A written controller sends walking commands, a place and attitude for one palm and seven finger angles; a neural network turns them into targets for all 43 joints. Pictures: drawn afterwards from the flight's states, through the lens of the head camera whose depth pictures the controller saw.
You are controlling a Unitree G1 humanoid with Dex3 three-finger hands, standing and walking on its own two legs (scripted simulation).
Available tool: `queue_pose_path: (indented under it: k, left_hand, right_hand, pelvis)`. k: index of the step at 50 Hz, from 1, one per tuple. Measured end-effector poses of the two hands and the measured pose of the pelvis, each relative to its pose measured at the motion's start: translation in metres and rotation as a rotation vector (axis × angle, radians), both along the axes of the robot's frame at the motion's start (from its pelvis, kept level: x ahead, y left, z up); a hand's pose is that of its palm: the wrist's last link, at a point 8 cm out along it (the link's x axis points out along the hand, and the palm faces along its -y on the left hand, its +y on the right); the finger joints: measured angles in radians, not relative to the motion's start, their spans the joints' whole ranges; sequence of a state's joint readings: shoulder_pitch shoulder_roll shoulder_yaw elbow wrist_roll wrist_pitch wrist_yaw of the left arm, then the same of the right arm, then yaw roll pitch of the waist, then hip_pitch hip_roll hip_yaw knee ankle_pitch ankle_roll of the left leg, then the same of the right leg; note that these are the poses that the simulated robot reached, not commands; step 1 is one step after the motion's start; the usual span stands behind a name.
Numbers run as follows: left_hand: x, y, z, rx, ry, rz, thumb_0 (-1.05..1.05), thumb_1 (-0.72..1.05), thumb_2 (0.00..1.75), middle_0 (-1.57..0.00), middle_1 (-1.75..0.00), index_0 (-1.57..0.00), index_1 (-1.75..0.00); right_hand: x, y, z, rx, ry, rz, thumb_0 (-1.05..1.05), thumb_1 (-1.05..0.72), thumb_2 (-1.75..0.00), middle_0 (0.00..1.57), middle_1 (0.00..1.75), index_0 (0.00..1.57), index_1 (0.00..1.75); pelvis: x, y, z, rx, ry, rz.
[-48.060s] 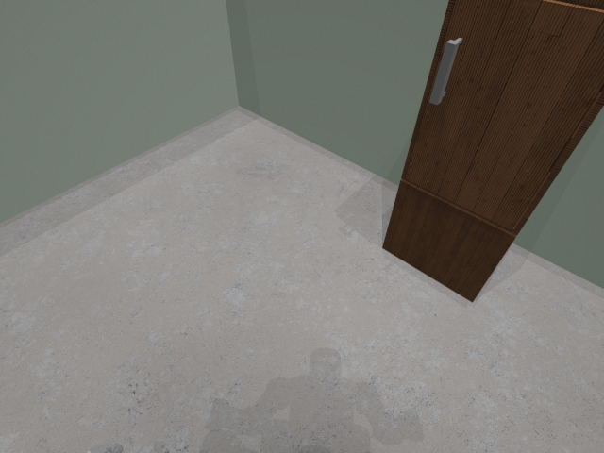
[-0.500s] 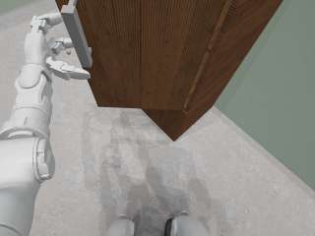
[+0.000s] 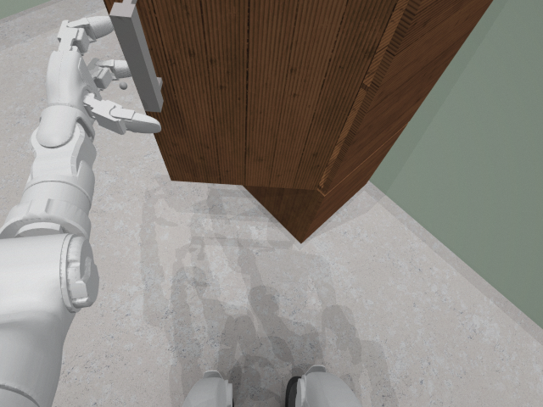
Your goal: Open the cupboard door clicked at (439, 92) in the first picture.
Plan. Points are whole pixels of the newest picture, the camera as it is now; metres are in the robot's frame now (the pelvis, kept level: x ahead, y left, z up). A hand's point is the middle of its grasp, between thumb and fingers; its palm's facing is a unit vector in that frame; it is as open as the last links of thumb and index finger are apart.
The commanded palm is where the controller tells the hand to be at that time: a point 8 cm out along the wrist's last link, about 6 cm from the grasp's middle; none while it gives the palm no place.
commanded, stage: move the hooked fingers beside the handle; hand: left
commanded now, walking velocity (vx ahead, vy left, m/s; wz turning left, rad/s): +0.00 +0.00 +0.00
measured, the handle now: (144, 55) +0.59 +0.17 +0.11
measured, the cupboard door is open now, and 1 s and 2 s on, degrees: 45 45 45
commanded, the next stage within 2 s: none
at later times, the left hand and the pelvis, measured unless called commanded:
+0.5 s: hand (144, 89) +0.53 +0.16 +0.10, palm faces -0.05 -1.00 +0.00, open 14.0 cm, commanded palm +0.50 +0.22 +0.10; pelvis +0.00 +0.00 +0.00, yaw -4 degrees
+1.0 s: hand (119, 91) +0.52 +0.19 +0.11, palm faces -0.07 -1.00 +0.01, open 14.0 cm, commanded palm +0.50 +0.24 +0.10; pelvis -0.01 +0.00 +0.00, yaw -3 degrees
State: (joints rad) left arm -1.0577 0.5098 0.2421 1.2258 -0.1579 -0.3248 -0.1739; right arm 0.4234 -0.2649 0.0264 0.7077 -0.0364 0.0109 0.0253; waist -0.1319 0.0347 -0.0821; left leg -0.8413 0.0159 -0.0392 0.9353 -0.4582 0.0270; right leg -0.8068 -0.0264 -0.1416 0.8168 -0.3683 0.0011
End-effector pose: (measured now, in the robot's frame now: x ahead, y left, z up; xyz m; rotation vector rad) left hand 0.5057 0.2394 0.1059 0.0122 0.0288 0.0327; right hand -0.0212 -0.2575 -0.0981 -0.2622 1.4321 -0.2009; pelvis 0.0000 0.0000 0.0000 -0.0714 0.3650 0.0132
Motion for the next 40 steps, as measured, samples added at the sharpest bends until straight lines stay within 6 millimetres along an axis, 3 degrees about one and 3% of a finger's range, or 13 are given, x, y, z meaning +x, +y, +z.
queue_pose_path:
  k: [7,13,22,40]
  left_hand:
    - [-0.004,-0.002,0.000,0.012,0.004,-0.032,-0.01,-0.50,0.30,-0.30,-1.19,-0.01,-1.07]
    - [-0.004,-0.011,-0.001,0.002,0.011,-0.070,-0.01,-0.50,0.30,-0.24,-1.19,-0.15,-1.13]
    - [0.002,-0.029,-0.002,-0.013,-0.007,-0.103,-0.01,-0.50,0.30,-0.27,-1.19,-0.27,-1.19]
    - [-0.011,0.010,0.006,0.005,0.011,-0.085,-0.01,-0.50,0.30,-0.30,-1.19,-0.30,-1.20]
  right_hand:
    - [0.004,0.000,0.001,0.003,-0.022,-0.015,0.00,-0.90,-0.90,0.20,0.30,0.20,0.30]
    - [0.010,-0.002,0.001,-0.003,-0.057,-0.030,0.00,-0.90,-0.90,0.20,0.30,0.20,0.30]
    - [0.008,-0.006,0.003,-0.023,-0.109,-0.076,0.00,-0.90,-0.90,0.20,0.30,0.20,0.30]
    - [-0.020,-0.014,0.009,-0.061,-0.050,-0.098,0.00,-0.90,-0.90,0.20,0.30,0.21,0.30]
  pelvis:
    - [0.003,0.000,0.002,0.001,-0.010,-0.010]
    - [0.003,-0.001,0.003,0.006,-0.022,-0.024]
    - [0.000,-0.004,0.003,0.015,-0.021,-0.061]
    - [-0.009,-0.006,0.003,0.014,-0.026,-0.063]
